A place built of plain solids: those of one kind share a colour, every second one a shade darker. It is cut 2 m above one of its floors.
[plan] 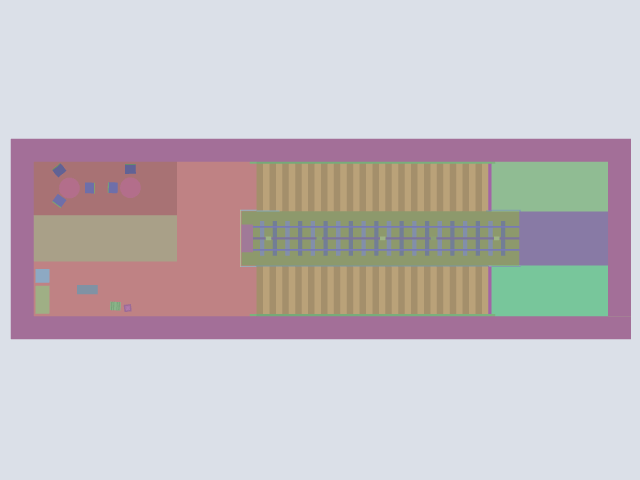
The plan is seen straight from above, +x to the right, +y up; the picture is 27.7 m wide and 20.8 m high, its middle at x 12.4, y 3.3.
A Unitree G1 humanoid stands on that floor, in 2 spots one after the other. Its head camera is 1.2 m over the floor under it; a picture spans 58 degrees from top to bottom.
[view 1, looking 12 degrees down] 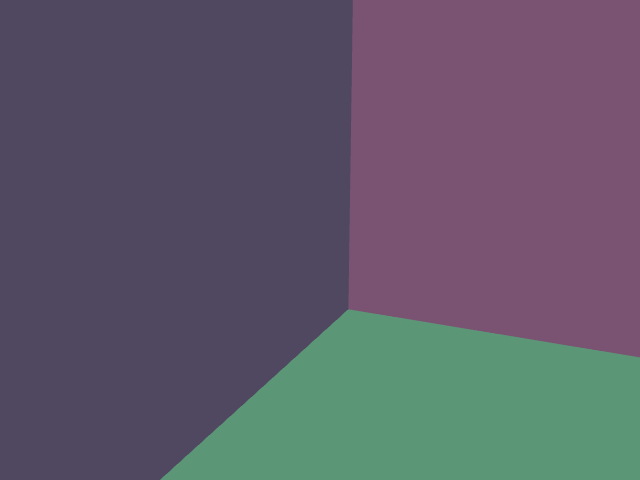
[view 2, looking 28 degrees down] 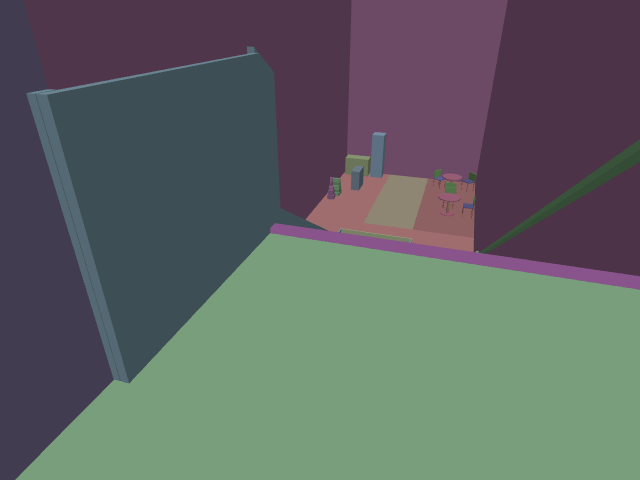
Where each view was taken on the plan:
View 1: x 21.97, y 1.08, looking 25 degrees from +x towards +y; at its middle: wall_block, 2.71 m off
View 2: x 21.97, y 5.62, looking -162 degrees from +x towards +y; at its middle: floor_hda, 2.55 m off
